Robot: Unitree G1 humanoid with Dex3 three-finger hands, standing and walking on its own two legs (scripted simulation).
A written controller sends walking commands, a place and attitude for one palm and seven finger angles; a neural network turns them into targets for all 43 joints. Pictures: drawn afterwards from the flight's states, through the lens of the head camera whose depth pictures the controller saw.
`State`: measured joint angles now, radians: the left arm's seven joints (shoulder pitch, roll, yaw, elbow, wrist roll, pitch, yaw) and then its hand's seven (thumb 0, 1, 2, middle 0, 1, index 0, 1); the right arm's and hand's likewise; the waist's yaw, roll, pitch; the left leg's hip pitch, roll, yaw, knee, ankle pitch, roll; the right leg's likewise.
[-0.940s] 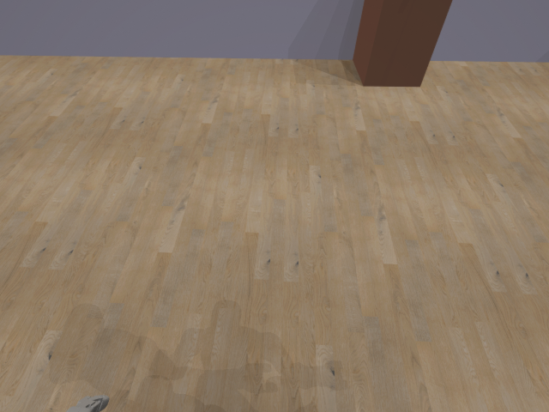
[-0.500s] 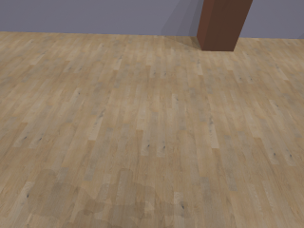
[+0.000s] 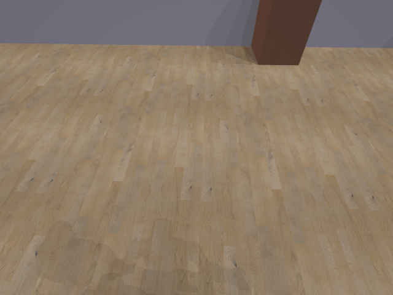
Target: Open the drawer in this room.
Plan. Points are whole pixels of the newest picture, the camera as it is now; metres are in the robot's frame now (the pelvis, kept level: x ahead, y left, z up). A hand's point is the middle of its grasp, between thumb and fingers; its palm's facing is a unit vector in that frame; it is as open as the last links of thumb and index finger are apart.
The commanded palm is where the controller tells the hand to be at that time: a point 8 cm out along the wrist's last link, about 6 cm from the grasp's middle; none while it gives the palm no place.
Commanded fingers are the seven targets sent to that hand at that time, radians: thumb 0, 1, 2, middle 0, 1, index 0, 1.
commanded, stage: turn or walk to find it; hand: left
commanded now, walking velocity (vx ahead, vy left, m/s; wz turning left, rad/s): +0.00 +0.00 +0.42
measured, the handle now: out of the picture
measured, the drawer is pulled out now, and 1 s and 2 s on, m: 0.00 0.00 0.00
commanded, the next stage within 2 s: stand and wait in 0.08 s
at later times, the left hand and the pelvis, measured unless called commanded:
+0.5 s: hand out of the picture +0.04 +0.23 -0.17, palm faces +0.03 -0.96 -0.29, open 7.4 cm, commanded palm none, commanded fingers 0.00 0.90 0.90 -0.20 -0.30 -0.20 -0.30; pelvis -0.01 +0.00 +0.00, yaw +3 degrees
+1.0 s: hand out of the picture +0.02 +0.24 -0.17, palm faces +0.05 -0.96 -0.29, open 7.4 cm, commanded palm none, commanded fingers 0.00 0.90 0.90 -0.20 -0.30 -0.20 -0.30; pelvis -0.01 +0.00 +0.00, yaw +3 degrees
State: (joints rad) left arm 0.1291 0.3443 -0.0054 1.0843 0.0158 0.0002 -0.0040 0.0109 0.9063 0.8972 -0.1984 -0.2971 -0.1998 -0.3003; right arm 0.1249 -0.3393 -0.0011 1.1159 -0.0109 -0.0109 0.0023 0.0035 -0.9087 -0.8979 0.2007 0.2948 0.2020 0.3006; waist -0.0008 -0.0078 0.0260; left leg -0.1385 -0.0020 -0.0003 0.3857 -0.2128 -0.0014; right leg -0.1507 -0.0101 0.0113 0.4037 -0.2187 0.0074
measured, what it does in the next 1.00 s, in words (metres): stands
